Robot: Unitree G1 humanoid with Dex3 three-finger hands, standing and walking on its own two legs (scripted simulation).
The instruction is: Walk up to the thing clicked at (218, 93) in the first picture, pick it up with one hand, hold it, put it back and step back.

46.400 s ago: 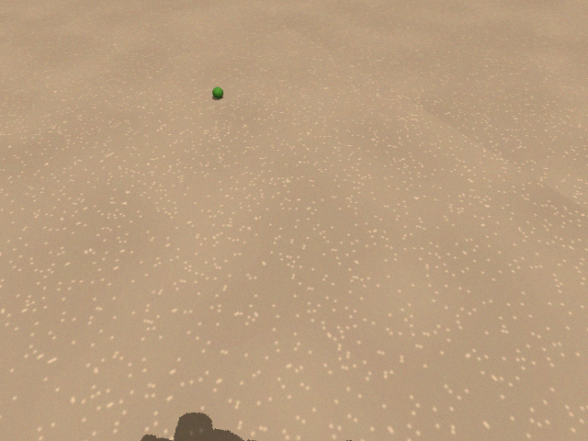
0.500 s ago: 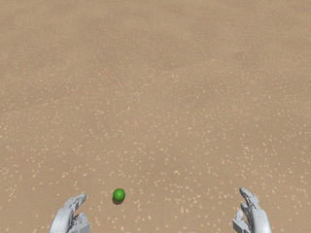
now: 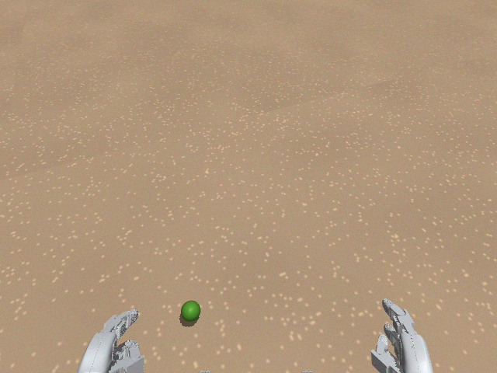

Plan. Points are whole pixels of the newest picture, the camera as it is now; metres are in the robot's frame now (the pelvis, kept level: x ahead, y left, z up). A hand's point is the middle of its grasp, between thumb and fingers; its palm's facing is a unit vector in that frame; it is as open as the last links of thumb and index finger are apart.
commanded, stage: home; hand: left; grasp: from above
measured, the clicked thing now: (190, 310) +0.45 +0.22 -0.68
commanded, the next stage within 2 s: stand in 0.60 s
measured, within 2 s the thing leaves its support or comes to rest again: neither
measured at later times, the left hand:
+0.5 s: hand (137, 362) +0.16 +0.18 -0.04, palm faces +0.04 -0.98 -0.20, open 7.4 cm
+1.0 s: hand out of the picture +0.10 +0.24 -0.11, palm faces +0.04 -0.94 -0.35, open 7.3 cm
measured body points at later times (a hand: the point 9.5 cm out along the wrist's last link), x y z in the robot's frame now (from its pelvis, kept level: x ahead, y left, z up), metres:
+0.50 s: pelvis +0.00 +0.00 +0.00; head +0.02 +0.01 +0.45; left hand +0.16 +0.24 -0.03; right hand +0.16 -0.24 -0.06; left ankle +0.00 +0.14 -0.68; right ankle +0.01 -0.14 -0.68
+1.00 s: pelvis -0.01 +0.01 +0.03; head +0.01 +0.01 +0.48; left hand +0.10 +0.29 -0.08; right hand +0.11 -0.28 -0.09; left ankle +0.00 +0.14 -0.68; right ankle +0.01 -0.14 -0.68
